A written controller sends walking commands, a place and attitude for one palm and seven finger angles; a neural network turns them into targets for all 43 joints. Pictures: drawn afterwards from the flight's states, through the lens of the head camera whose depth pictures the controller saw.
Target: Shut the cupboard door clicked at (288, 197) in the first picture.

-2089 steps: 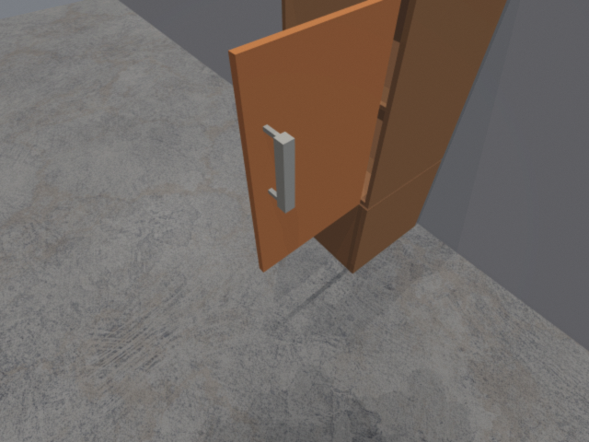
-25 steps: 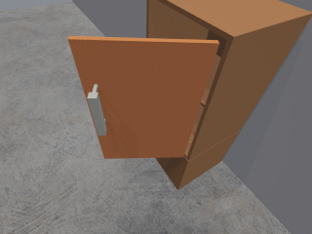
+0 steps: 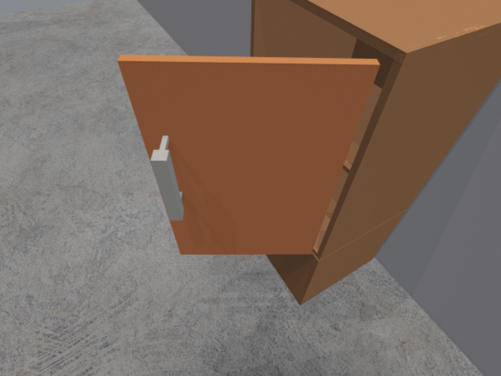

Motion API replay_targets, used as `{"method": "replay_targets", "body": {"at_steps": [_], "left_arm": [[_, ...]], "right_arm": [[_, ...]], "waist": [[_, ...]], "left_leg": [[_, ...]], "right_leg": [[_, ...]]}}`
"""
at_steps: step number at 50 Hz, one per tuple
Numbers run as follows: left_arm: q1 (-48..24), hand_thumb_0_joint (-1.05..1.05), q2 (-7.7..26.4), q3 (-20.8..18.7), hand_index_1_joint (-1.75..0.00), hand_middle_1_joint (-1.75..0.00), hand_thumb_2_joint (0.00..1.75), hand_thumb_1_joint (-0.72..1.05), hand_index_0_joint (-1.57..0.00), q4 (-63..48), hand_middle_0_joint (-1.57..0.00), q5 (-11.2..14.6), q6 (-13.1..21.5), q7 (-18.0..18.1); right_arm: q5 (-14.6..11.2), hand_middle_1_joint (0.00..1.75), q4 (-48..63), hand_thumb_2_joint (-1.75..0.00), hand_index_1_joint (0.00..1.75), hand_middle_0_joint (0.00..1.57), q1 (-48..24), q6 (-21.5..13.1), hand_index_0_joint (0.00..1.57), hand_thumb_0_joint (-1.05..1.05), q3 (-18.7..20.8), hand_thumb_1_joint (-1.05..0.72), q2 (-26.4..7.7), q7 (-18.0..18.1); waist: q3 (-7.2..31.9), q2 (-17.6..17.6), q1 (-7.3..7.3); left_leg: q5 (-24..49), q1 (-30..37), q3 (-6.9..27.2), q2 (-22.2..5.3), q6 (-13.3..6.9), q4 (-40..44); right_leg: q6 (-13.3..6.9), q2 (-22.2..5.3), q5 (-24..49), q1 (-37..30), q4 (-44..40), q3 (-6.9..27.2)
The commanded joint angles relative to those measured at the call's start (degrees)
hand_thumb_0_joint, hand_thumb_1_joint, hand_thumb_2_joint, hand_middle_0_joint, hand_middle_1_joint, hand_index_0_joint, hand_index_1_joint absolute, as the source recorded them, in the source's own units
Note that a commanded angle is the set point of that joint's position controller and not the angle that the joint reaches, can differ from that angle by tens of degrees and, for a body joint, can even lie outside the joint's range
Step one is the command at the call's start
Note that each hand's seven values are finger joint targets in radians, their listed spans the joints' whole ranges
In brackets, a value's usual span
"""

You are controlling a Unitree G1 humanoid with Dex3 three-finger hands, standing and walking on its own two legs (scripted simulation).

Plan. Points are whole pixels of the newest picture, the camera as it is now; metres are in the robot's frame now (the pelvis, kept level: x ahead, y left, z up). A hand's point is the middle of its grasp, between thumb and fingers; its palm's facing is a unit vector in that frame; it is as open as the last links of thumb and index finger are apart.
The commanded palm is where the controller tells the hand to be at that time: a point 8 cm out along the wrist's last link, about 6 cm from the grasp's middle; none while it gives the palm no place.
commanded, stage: look again from close up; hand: left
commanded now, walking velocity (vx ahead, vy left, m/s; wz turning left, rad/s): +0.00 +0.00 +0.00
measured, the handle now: (171, 179) +0.45 +0.18 +0.03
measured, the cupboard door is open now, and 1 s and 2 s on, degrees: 60 60 60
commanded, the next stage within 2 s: raise the hand and make a fist in 0.36 s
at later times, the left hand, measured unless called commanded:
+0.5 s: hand out of the picture +0.05 +0.21 -0.16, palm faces +0.05 -0.97 -0.25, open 7.4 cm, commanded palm +0.10 +0.24 -0.06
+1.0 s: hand (119, 374) +0.14 +0.20 -0.03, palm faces +0.14 -0.99 -0.06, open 5.6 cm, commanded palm +0.12 +0.24 -0.03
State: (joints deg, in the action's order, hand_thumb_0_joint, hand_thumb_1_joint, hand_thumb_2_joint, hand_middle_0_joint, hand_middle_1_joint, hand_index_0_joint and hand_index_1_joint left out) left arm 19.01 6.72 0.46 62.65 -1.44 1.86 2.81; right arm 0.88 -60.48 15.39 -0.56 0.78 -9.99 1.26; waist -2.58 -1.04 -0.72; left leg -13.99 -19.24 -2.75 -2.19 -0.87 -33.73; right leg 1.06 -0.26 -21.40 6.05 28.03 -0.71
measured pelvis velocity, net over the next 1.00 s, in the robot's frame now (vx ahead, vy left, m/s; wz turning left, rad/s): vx -0.04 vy -0.02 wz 0.04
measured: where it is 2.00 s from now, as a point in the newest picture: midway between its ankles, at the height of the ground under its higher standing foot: outside the picture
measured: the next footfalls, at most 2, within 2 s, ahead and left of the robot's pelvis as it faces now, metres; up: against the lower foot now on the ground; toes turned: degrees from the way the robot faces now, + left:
none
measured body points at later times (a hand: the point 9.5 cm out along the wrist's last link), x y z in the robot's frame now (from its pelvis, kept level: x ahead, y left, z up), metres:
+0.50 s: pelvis +0.00 +0.01 +0.00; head +0.02 +0.01 +0.45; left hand +0.04 +0.26 -0.14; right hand +0.06 -0.24 -0.14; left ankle +0.04 +0.11 -0.73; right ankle -0.07 -0.13 -0.73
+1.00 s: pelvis -0.04 -0.02 -0.10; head +0.00 -0.01 +0.35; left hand +0.12 +0.25 -0.03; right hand +0.18 -0.24 -0.15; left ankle +0.04 +0.11 -0.73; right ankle -0.03 -0.12 -0.73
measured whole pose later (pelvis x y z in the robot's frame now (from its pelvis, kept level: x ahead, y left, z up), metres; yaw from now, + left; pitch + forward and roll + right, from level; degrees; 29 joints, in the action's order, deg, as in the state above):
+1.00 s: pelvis -0.04 -0.02 -0.10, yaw +3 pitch +12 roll -3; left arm 26.6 13.7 -11.6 -0.3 18.0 27.5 -16.8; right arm -1.7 -31.7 11.9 -17.9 0.3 -14.0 4.3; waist 8.2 -1.5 3.5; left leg -25.5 -56.5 3.3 -2.2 0.6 -70.3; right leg -2.8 1.4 -34.7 47.1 70.0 -6.7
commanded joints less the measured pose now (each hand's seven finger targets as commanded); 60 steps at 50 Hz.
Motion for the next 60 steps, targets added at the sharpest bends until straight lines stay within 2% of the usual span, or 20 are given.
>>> {"method": "replay_targets", "body": {"at_steps": [1, 9, 18, 22, 23, 24, 25, 26, 27, 29, 30, 32, 33, 34, 37, 41, 46, 48, 56, 60], "left_arm": [[4.1, 0.0, 6.2, -0.9, -0.3, -0.3, 0.9, 0.9, -0.2, -3.3, -0.2, 0.2, 0.4, 0.5], [1.9, 0.0, 9.8, -1.0, -0.3, -0.3, 0.9, 0.9, -0.2, -5.3, -0.2, 0.4, -0.7, 0.0], [0.7, 0.0, 12.5, -1.3, -0.3, -0.3, 0.9, 0.9, -0.2, -5.7, -0.2, 0.5, -0.6, -0.2], [0.1, 0.0, 13.2, -1.3, -0.3, -0.3, 0.9, 0.9, -0.2, -5.4, -0.2, 0.4, -0.7, -0.3], [1.9, 0.0, 10.0, -0.8, -0.3, -0.3, 0.9, 0.9, -0.2, -5.0, -0.2, -0.5, -0.2, 1.7], [-47.6, 0.0, 47.4, -29.0, -0.3, -0.3, 0.9, 0.9, -0.2, -98.6, -0.2, 5.7, 15.6, 3.7], [0.3, 0.0, 15.2, -5.1, -0.32, -0.32, 0.9, 0.9, -0.22, -75.9, -0.22, 7.8, 11.0, 3.2], [13.2, 0.0, 3.3, -0.5, -0.34, -0.34, 0.9, 0.9, -0.24, -75.8, -0.24, 11.1, 3.9, 3.2], [2.9, 0.0, 4.3, -1.2, -0.36, -0.36, 0.9, 0.9, -0.25, -73.9, -0.25, 10.0, 4.1, 3.0], [4.1, 0.0, 7.0, -7.5, -0.4, -0.4, 0.9, 0.9, -0.29, -63.8, -0.29, 10.9, 9.0, 1.0], [9.6, 0.0, 6.8, -10.0, -0.42, -0.42, 0.9, 0.9, -0.31, -57.0, -0.31, 12.3, 13.6, -1.1], [13.4, 0.0, 6.4, -12.9, -0.46, -0.46, 0.9, 0.9, -0.35, -51.1, -0.35, 14.8, 23.9, -8.4], [14.2, 0.0, 8.4, -15.6, -0.48, -0.48, 0.9, 0.9, -0.36, -49.7, -0.36, 15.9, 29.5, -12.7], [12.7, 0.0, 7.1, -12.8, -0.5, -0.5, 0.9, 0.9, -0.38, -49.7, -0.38, 16.7, 34.3, -17.7], [9.5, 0.0, 14.4, -17.6, -0.56, -0.56, 0.9, 0.9, -0.44, -56.6, -0.44, 19.8, 33.5, -24.1], [-0.6, 0.0, 19.2, -21.1, -0.64, -0.64, 0.9, 0.9, -0.51, -73.1, -0.51, 22.9, 28.0, -21.4], [-7.0, 0.0, 15.6, -13.8, -0.74, -0.74, 0.9, 0.9, -0.6, -81.5, -0.6, 20.1, 31.2, -18.8], [-4.3, 0.0, 14.1, -11.8, -0.78, -0.78, 0.9, 0.9, -0.64, -78.0, -0.64, 19.9, 29.9, -20.5], [6.2, 0.0, 16.4, -19.1, -0.94, -0.94, 0.9, 0.9, -0.79, -75.4, -0.79, 21.2, 18.9, -20.5], [6.7, 0.0, 13.3, -16.1, -1.02, -1.02, 0.9, 0.9, -0.86, -79.1, -0.86, 20.5, 20.7, -17.5]], "right_arm": [[-0.1, 0.3, 3.7, -0.9, 0.3, 0.2, 2.2, -1.3, 0.2, 0.0, 0.5, -0.9, -5.1, 0.1], [-0.1, 0.3, 4.7, -0.9, 0.3, 0.2, -1.1, -0.8, 0.2, 0.0, 0.7, -0.9, -7.5, -0.3], [-0.2, 0.3, 3.9, -0.9, 0.3, 0.2, -3.3, -1.2, 0.2, 0.0, 0.7, -0.9, -8.9, -0.2], [-0.3, 0.3, 3.2, -0.9, 0.3, 0.2, -3.8, -1.1, 0.2, 0.0, 0.6, -0.9, -9.2, -0.3], [-0.5, 0.3, 6.3, -0.9, 0.3, 0.2, -3.6, -1.0, 0.2, 0.0, 0.8, -0.9, -9.7, -0.5], [-2.3, 0.3, 18.7, -0.9, 0.3, 0.2, 2.1, -12.0, 0.2, 0.0, 3.2, -0.9, -18.6, 3.8], [-5.5, 0.3, 20.7, -0.9, 0.3, 0.2, -1.5, -17.2, 0.2, 0.0, 0.0, -0.9, -12.8, 5.9], [-4.6, 0.3, 21.6, -0.9, 0.3, 0.2, -3.1, -19.0, 0.2, 0.0, 1.0, -0.9, -10.0, 4.4], [-4.1, 0.3, 21.5, -0.9, 0.3, 0.2, -2.4, -20.0, 0.2, 0.0, 1.6, -0.9, -9.1, 2.4], [-2.9, 0.3, 24.3, -0.9, 0.3, 0.2, -5.0, -20.5, 0.2, 0.0, 3.6, -0.9, -10.5, 0.9], [-2.5, 0.3, 25.4, -0.9, 0.3, 0.2, -5.8, -20.4, 0.2, 0.0, 3.4, -0.9, -10.0, 0.7], [-1.7, 0.3, 27.8, -0.9, 0.3, 0.2, -6.9, -20.1, 0.2, 0.0, 3.3, -0.9, -10.6, -1.0], [-1.4, 0.3, 28.6, -0.9, 0.3, 0.2, -8.0, -20.0, 0.2, 0.0, 4.4, -0.9, -10.4, -1.2], [-1.0, 0.3, 29.8, -0.9, 0.3, 0.2, -8.9, -20.1, 0.2, 0.0, 4.6, -0.9, -10.9, -1.5], [-2.7, 0.3, 37.2, -0.9, 0.3, 0.2, -9.8, -19.1, 0.2, 0.0, 4.8, -0.9, -11.7, -1.3], [-3.8, 0.3, 40.9, -0.9, 0.3, 0.2, -8.8, -18.5, 0.2, 0.0, 3.8, -0.9, -10.7, 1.5], [-2.7, 0.3, 37.0, -0.9, 0.3, 0.2, -5.3, -20.6, 0.2, 0.0, 2.4, -0.9, -10.4, 3.6], [-2.8, 0.3, 35.8, -0.9, 0.3, 0.2, -4.8, -20.9, 0.2, 0.0, 2.2, -0.9, -10.7, 4.0], [-3.1, 0.3, 37.1, -0.9, 0.3, 0.2, -5.7, -17.9, 0.2, 0.0, 2.6, -0.9, -8.9, 3.6], [-2.5, 0.3, 37.9, -0.9, 0.3, 0.2, -5.3, -16.9, 0.2, 0.0, 2.4, -0.9, -8.7, 2.8]], "waist": [[1.0, -0.1, 0.25], [-0.6, 1.1, 0.62], [2.6, 1.4, 1.05], [1.5, 1.2, 1.03], [-3.1, 0.5, 0.41], [19.9, -2.6, -7.22], [30.8, -20.2, -0.14], [28.8, -19.4, 0.57], [14.8, -8.0, -1.73], [0.2, -0.7, -1.51], [-1.3, 7.9, -0.75], [5.5, 8.3, 1.79], [7.4, 13.5, 3.37], [8.7, 15.1, 2.93], [16.4, 2.1, 5.52], [17.9, 1.6, 3.26], [15.3, -0.1, -1.72], [15.2, -1.7, -1.87], [23.0, -1.4, 3.94], [23.1, -2.3, 3.19]], "left_leg": [[17.0, 6.0, 5.2, -4.1, -2.0, 3.8], [7.6, 6.3, 5.5, -3.7, -1.9, 8.2], [14.4, 9.9, 4.2, -3.9, -1.9, 7.7], [12.3, 9.4, 4.2, -3.8, -1.7, 8.9], [19.2, 8.1, 3.5, -5.4, -0.5, 0.0], [27.0, 31.2, 7.1, -1.6, -0.5, -4.4], [36.8, 36.4, 11.2, -5.3, 0.7, 0.5], [35.3, 25.2, 10.1, -3.9, 3.0, 4.7], [23.3, 12.0, 8.9, -2.9, 2.0, 6.4], [-5.5, -6.3, 7.2, 0.6, 1.8, -0.4], [-10.3, -12.4, 6.3, 2.0, 1.6, -4.7], [-4.7, -18.2, 4.7, 3.0, 1.7, -13.5], [-4.7, -22.8, 4.0, 2.6, 1.9, -18.5], [-6.8, -27.9, 3.7, 2.9, 1.8, -22.3], [-11.7, -30.2, 1.4, 3.8, 0.8, -25.2], [-16.8, -30.4, 2.4, 3.0, -0.4, -27.7], [-12.9, -27.4, 5.0, 1.3, -1.6, -29.4], [-11.5, -27.3, 5.5, 1.1, -1.6, -29.0], [-0.4, -22.6, 5.8, 1.6, -0.9, -24.2], [1.6, -18.8, 6.2, 1.5, -0.7, -21.9]], "right_leg": [[-3.4, -3.6, 14.1, 6.7, -2.6, 3.1], [-2.7, -3.6, 7.0, 8.4, -3.2, 3.2], [-2.2, -4.9, 13.9, 6.5, -3.7, 3.9], [-2.1, -5.0, 12.7, 6.6, -4.6, 4.1], [-1.6, -5.8, 19.2, 11.4, -5.8, 6.4], [-2.5, -0.1, 29.3, 15.3, 12.5, -4.7], [-1.1, 1.2, 8.7, 21.9, 23.4, -5.9], [-1.8, 1.3, 1.8, 17.8, 27.1, -4.8], [-1.3, 0.5, 0.7, 24.1, 22.6, -3.7], [-2.2, 0.4, -1.8, 29.2, 10.8, -5.4], [-2.1, 0.4, -7.1, 33.0, 9.1, -5.1], [-3.0, 0.2, -4.2, 36.6, 15.9, -3.6], [-2.9, 0.5, -4.7, 39.7, 20.1, -1.9], [-2.6, -0.1, -7.2, 42.0, 22.8, 0.7], [-2.7, -1.3, -17.8, 39.1, 21.9, 7.8], [-1.2, -1.3, -30.7, 40.4, 16.7, 12.3], [-1.5, 0.5, -19.6, 45.3, 19.8, 8.2], [-1.7, 0.9, -15.5, 45.4, 21.3, 6.5], [-1.4, 1.2, 3.1, 34.2, 23.9, 2.0], [-2.0, 2.2, 5.8, 35.9, 26.2, -1.9]]}}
